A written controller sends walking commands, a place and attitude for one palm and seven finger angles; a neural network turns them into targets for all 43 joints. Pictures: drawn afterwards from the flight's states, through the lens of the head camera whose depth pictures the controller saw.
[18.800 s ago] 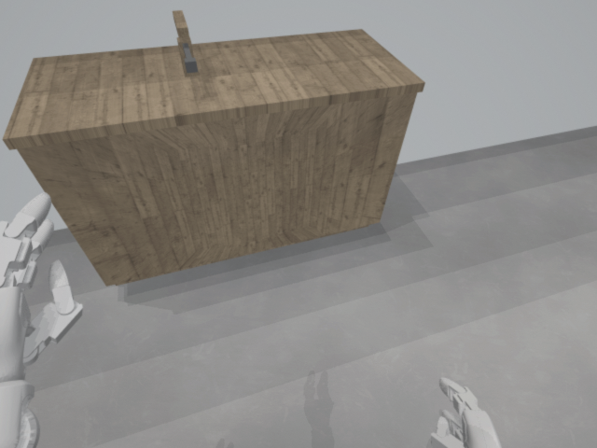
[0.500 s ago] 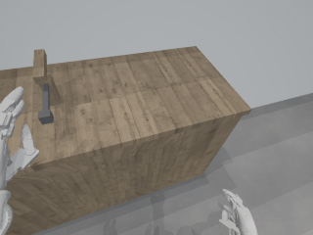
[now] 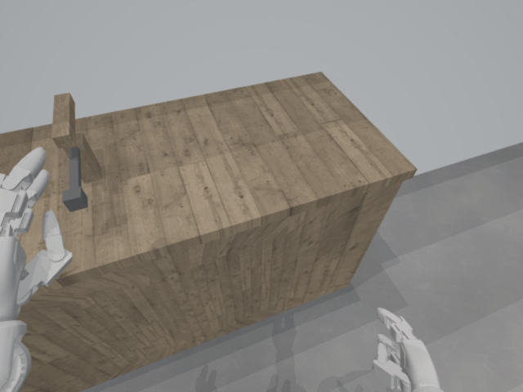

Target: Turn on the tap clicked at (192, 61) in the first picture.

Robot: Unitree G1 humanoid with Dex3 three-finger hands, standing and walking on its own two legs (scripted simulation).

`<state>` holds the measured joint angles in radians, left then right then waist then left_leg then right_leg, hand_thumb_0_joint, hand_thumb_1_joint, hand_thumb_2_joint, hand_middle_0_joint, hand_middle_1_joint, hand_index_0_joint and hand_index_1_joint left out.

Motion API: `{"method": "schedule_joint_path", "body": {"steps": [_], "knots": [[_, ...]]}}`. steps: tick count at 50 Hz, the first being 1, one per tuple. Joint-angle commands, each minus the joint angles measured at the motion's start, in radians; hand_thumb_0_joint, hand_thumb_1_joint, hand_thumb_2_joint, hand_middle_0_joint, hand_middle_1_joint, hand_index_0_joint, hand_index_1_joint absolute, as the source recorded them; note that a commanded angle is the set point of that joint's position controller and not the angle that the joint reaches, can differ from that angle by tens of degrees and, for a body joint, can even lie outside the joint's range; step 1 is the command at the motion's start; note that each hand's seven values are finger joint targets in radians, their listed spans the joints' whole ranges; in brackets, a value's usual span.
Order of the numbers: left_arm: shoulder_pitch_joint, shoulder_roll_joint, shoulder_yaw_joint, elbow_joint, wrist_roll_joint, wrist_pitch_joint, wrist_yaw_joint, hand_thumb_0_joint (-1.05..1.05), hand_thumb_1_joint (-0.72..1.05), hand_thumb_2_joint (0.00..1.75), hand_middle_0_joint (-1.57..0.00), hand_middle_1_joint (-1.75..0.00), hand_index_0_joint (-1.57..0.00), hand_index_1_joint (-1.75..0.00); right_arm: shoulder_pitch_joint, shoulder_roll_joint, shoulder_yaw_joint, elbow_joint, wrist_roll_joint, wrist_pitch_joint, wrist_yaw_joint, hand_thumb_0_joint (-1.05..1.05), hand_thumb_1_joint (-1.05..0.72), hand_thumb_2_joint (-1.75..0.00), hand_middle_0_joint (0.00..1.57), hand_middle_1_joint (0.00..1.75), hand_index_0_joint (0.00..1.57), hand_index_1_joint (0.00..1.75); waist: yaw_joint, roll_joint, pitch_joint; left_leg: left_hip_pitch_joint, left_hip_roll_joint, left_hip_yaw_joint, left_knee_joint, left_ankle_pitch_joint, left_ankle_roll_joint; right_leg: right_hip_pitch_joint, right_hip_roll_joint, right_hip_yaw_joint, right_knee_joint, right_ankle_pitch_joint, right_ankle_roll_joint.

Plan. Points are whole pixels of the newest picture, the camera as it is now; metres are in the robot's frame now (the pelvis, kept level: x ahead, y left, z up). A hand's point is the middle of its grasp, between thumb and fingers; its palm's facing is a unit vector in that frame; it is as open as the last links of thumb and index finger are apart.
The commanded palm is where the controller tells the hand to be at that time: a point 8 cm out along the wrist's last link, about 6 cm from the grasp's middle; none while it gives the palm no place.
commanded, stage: come to a stop and stand still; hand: left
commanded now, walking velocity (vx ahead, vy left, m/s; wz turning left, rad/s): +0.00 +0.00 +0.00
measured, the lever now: (75, 199) +0.38 +0.35 +0.06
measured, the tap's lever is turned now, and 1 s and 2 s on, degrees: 0 0 0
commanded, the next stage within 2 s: look again from close up in 0.78 s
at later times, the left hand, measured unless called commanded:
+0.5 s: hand (68, 246) +0.24 +0.25 +0.15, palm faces +0.36 -0.85 -0.39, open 7.4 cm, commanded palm +0.18 +0.28 +0.18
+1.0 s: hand (51, 262) +0.22 +0.26 +0.16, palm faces +0.43 -0.83 -0.36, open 7.4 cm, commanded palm +0.16 +0.28 +0.18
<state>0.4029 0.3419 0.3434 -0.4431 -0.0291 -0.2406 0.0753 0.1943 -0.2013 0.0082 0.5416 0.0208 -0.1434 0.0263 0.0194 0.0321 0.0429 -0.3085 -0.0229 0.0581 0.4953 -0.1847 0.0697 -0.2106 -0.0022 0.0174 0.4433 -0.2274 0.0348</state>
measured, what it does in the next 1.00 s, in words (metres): stands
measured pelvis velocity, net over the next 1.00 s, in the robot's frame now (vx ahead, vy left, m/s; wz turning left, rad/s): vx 0.01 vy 0.00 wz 0.03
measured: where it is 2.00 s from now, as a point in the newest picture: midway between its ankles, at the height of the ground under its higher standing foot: outside the picture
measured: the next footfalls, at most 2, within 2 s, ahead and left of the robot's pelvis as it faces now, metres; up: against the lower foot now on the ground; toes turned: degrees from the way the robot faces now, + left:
none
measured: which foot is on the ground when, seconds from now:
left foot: down 0.00-1.00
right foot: down 0.00-1.00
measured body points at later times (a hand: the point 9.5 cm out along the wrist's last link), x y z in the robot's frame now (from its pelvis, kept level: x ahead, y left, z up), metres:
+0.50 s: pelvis +0.02 +0.00 +0.00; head +0.04 +0.02 +0.45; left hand +0.21 +0.29 +0.17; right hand +0.21 -0.22 -0.06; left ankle +0.05 +0.07 -0.74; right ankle +0.01 -0.15 -0.74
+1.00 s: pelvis +0.01 +0.00 +0.01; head +0.02 +0.01 +0.46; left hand +0.19 +0.30 +0.18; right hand +0.20 -0.21 -0.07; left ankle +0.05 +0.07 -0.74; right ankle +0.01 -0.15 -0.74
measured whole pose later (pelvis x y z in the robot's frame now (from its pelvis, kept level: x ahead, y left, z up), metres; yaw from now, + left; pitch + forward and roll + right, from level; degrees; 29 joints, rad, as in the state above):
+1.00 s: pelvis +0.01 +0.00 +0.01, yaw +2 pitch -1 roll -2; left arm 0.41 0.34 0.34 -0.41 -0.03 -0.19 0.11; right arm 0.21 -0.19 0.03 0.57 0.02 -0.09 -0.03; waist 0.04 0.00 0.02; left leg -0.25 -0.03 0.03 0.43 -0.17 0.07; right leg -0.13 0.00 -0.01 0.35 -0.20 0.03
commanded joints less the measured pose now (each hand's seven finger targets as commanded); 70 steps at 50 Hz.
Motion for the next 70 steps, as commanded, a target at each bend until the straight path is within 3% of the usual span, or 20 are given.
{"method": "schedule_joint_path", "body": {"steps": [1,5,8,11,15,21,31,35,36,40,41,44,49,50,54,60,61,65,67,70], "knots": [[-0.015,0.236,0.193,-0.134,-0.021,-0.044,0.034,0.0,0.9,0.9,-0.2,-0.3,-0.2,-0.3,-0.086,-0.12,-0.047,-0.154,-0.002,-0.03,-0.054,0.0,-0.9,-0.9,0.2,0.3,0.2,0.3,0.003,-0.165,-0.111,0.06,0.083,-0.113,-0.107,-0.143,-0.052,-0.045,-0.064,0.058,-0.149,-0.122,-0.061],[-0.202,0.268,0.186,-0.194,-0.012,-0.063,0.036,0.0,0.9,0.9,-0.2,-0.3,-0.2,-0.3,-0.104,-0.12,-0.035,-0.146,-0.008,-0.034,-0.084,0.0,-0.9,-0.9,0.2,0.3,0.2,0.3,-0.002,0.027,-0.067,0.064,0.09,-0.125,-0.141,-0.211,-0.036,-0.068,-0.05,0.071,-0.154,-0.156,-0.059],[-0.217,0.194,0.11,-0.189,-0.002,-0.07,0.036,0.0,0.9,0.9,-0.2,-0.3,-0.2,-0.3,-0.087,-0.119,-0.031,-0.133,-0.009,-0.059,-0.082,0.0,-0.9,-0.9,0.2,0.3,0.2,0.3,0.005,0.074,-0.094,0.075,0.08,-0.118,-0.148,-0.239,-0.03,-0.019,-0.037,0.07,-0.157,-0.129,-0.059],[-0.203,0.153,0.053,-0.237,0.008,-0.071,0.039,0.0,0.9,0.9,-0.2,-0.3,-0.2,-0.3,-0.084,-0.126,-0.034,-0.122,-0.01,-0.08,-0.073,0.0,-0.9,-0.9,0.2,0.3,0.2,0.3,0.004,0.104,-0.13,0.113,0.082,-0.123,-0.151,-0.175,-0.034,0.008,-0.027,0.05,-0.14,-0.052,-0.057],[-0.068,0.169,0.093,-0.183,0.01,-0.054,0.048,0.0,0.9,0.9,-0.2,-0.3,-0.2,-0.3,-0.074,-0.131,-0.042,-0.113,-0.014,-0.073,-0.065,0.0,-0.9,-0.9,0.2,0.3,0.2,0.3,0.014,0.048,-0.15,0.115,0.08,-0.115,-0.136,-0.029,-0.043,0.049,-0.023,0.033,-0.125,0.072,-0.053],[-0.027,0.191,0.143,-0.158,-0.012,-0.045,0.039,0.0,0.9,0.9,-0.2,-0.3,-0.2,-0.3,-0.075,-0.121,-0.036,-0.123,-0.011,-0.034,-0.07,0.0,-0.9,-0.9,0.2,0.3,0.2,0.3,0.008,0.003,-0.145,0.112,0.086,-0.114,-0.133,0.129,-0.054,0.068,-0.02,0.001,-0.11,0.151,-0.046],[-0.08,0.173,0.092,-0.296,-0.011,-0.028,0.039,0.0,0.9,0.9,-0.2,-0.3,-0.2,-0.3,-0.071,-0.126,-0.037,-0.128,-0.01,-0.031,-0.068,0.0,-0.9,-0.9,0.2,0.3,0.2,0.3,0.004,0.075,-0.243,0.245,0.097,-0.101,-0.081,0.381,-0.062,0.075,-0.01,-0.024,-0.059,0.25,-0.04],[-0.065,0.197,0.123,-0.272,-0.008,-0.017,0.048,0.0,0.9,0.9,-0.2,-0.3,-0.2,-0.3,-0.073,-0.129,-0.038,-0.125,-0.011,-0.021,-0.068,0.0,-0.9,-0.9,0.2,0.3,0.2,0.3,0.009,0.082,-0.221,0.216,0.102,-0.113,-0.103,0.317,-0.072,0.074,-0.005,-0.026,-0.064,0.19,-0.042],[-0.062,0.168,0.099,-0.254,-0.009,-0.016,0.046,0.0,0.9,0.9,-0.2,-0.3,-0.2,-0.3,-0.073,-0.122,-0.035,-0.126,-0.01,-0.016,-0.067,0.0,-0.9,-0.9,0.2,0.3,0.2,0.3,0.006,0.074,-0.208,0.195,0.106,-0.119,-0.114,0.278,-0.072,0.077,-0.008,-0.027,-0.066,0.164,-0.042],[-0.047,0.187,0.125,-0.206,-0.011,-0.011,0.047,0.0,0.9,0.9,-0.2,-0.3,-0.2,-0.3,-0.082,-0.125,-0.036,-0.127,-0.009,-0.005,-0.073,0.0,-0.9,-0.9,0.2,0.3,0.2,0.3,0.008,0.049,-0.156,0.124,0.1,-0.127,-0.167,0.068,-0.068,0.084,-0.007,-0.019,-0.1,0.104,-0.043],[-0.049,0.159,0.099,-0.192,-0.012,-0.012,0.045,0.0,0.9,0.9,-0.2,-0.3,-0.2,-0.3,-0.08,-0.121,-0.032,-0.126,-0.008,-0.002,-0.071,0.0,-0.9,-0.9,0.2,0.3,0.2,0.3,0.005,0.034,-0.145,0.109,0.101,-0.134,-0.176,0.026,-0.065,0.086,-0.01,-0.019,-0.108,0.087,-0.044],[-0.066,0.157,0.088,-0.18,-0.008,-0.012,0.045,0.0,0.9,0.9,-0.2,-0.3,-0.2,-0.3,-0.084,-0.123,-0.034,-0.129,-0.006,-0.002,-0.073,0.0,-0.9,-0.9,0.2,0.3,0.2,0.3,0.005,0.019,-0.116,0.078,0.095,-0.134,-0.198,-0.105,-0.053,0.079,-0.01,-0.004,-0.136,0.046,-0.043],[-0.102,0.157,0.077,-0.182,0.0,-0.017,0.05,0.0,0.9,0.9,-0.2,-0.3,-0.2,-0.3,-0.086,-0.127,-0.034,-0.126,-0.007,-0.009,-0.076,0.0,-0.9,-0.9,0.2,0.3,0.2,0.3,0.007,0.038,-0.1,0.055,0.092,-0.148,-0.224,-0.182,-0.044,0.088,-0.006,0.0,-0.142,0.016,-0.042],[-0.125,0.178,0.088,-0.212,0.003,-0.02,0.052,0.0,0.9,0.9,-0.2,-0.3,-0.2,-0.3,-0.098,-0.129,-0.035,-0.128,-0.006,-0.012,-0.079,0.0,-0.9,-0.9,0.2,0.3,0.2,0.3,0.005,0.065,-0.1,0.061,0.086,-0.141,-0.221,-0.177,-0.044,0.085,-0.007,0.002,-0.145,0.019,-0.042],[-0.113,0.16,0.077,-0.198,0.004,-0.024,0.055,0.0,0.9,0.9,-0.2,-0.3,-0.2,-0.3,-0.086,-0.127,-0.036,-0.122,-0.009,-0.017,-0.076,0.0,-0.9,-0.9,0.2,0.3,0.2,0.3,0.008,0.031,-0.101,0.063,0.074,-0.137,-0.197,-0.157,-0.042,0.091,-0.015,0.012,-0.161,0.015,-0.048],[-0.051,0.185,0.115,-0.185,-0.006,-0.02,0.056,0.0,0.9,0.9,-0.2,-0.3,-0.2,-0.3,-0.093,-0.125,-0.042,-0.115,-0.009,-0.014,-0.076,0.0,-0.9,-0.9,0.2,0.3,0.2,0.3,0.011,0.009,-0.118,0.112,0.065,-0.117,-0.156,-0.035,-0.046,0.079,-0.023,0.018,-0.171,0.077,-0.048],[-0.045,0.159,0.093,-0.182,-0.008,-0.019,0.054,0.0,0.9,0.9,-0.2,-0.3,-0.2,-0.3,-0.087,-0.122,-0.041,-0.115,-0.007,-0.011,-0.075,0.0,-0.9,-0.9,0.2,0.3,0.2,0.3,0.008,0.004,-0.125,0.115,0.068,-0.117,-0.15,-0.015,-0.044,0.088,-0.027,0.016,-0.162,0.089,-0.049],[-0.049,0.183,0.111,-0.209,-0.01,-0.015,0.055,0.0,0.9,0.9,-0.2,-0.3,-0.2,-0.3,-0.092,-0.126,-0.044,-0.113,-0.005,-0.01,-0.077,0.0,-0.9,-0.9,0.2,0.3,0.2,0.3,0.01,0.038,-0.138,0.138,0.068,-0.111,-0.144,0.055,-0.046,0.087,-0.02,0.01,-0.145,0.132,-0.044],[-0.044,0.161,0.09,-0.207,-0.012,-0.012,0.054,0.0,0.9,0.9,-0.2,-0.3,-0.2,-0.3,-0.087,-0.124,-0.042,-0.117,-0.004,-0.008,-0.076,0.0,-0.9,-0.9,0.2,0.3,0.2,0.3,0.01,0.019,-0.138,0.136,0.071,-0.113,-0.136,0.075,-0.042,0.092,-0.025,0.01,-0.137,0.146,-0.043],[-0.045,0.193,0.119,-0.233,-0.011,-0.01,0.058,0.0,0.9,0.9,-0.2,-0.3,-0.2,-0.3,-0.093,-0.128,-0.045,-0.117,-0.005,-0.009,-0.077,0.0,-0.9,-0.9,0.2,0.3,0.2,0.3,0.01,0.026,-0.149,0.146,0.07,-0.112,-0.129,0.097,-0.042,0.093,-0.025,0.01,-0.134,0.159,-0.044]]}}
